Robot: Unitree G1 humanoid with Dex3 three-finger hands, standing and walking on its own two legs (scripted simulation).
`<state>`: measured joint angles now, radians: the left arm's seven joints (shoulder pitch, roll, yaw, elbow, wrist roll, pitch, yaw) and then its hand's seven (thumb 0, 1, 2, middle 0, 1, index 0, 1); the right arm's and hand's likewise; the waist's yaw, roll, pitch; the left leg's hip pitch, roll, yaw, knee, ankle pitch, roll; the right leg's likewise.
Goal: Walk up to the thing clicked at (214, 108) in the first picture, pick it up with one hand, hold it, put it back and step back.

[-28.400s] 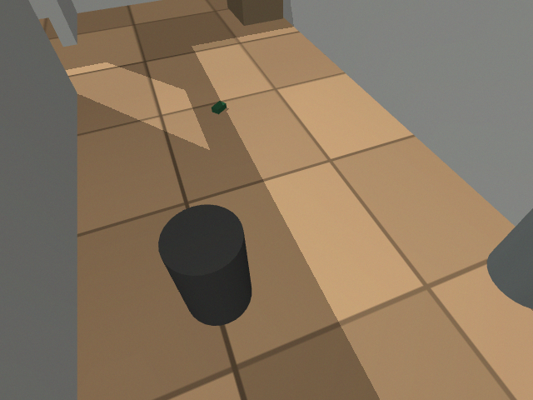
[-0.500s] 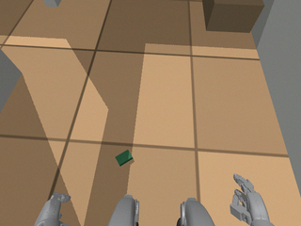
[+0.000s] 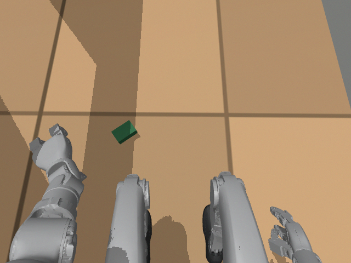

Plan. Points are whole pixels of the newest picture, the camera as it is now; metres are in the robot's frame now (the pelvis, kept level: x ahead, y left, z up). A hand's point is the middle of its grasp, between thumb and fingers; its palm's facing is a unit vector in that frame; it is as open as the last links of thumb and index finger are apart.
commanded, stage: rise first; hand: left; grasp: from above
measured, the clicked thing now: (124, 132) +0.52 +0.23 -0.46
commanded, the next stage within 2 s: approach in 1.36 s
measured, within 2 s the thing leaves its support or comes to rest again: neither
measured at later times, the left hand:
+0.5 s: hand (92, 142) +0.43 +0.29 -0.26, palm faces -0.28 -0.31 -0.91, open 13.2 cm
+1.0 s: hand (101, 134) +0.47 +0.28 -0.31, palm faces -0.29 -0.27 -0.92, open 13.0 cm
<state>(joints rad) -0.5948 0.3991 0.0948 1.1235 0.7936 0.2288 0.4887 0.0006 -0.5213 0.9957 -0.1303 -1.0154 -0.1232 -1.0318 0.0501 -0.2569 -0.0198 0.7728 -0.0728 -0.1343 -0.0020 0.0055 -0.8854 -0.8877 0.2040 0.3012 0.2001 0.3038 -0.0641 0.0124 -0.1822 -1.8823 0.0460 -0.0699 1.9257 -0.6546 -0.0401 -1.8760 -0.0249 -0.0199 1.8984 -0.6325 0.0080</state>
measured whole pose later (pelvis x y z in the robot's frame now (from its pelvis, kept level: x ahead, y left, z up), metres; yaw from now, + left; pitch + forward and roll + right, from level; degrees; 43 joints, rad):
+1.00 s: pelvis +0.00 +0.01 -0.15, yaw -4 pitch +35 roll -6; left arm -1.10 0.65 0.32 1.64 0.94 0.21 0.59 0.00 -0.37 0.85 -0.24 -0.94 -0.26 -0.93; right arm 0.16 -0.31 0.04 0.86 -0.17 -0.27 0.28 0.00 -0.90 -0.89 0.20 0.30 0.20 0.30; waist -0.25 0.04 -0.01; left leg -2.32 0.03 -0.14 2.41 -0.71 -0.03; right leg -2.29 0.00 -0.03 2.33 -0.65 0.04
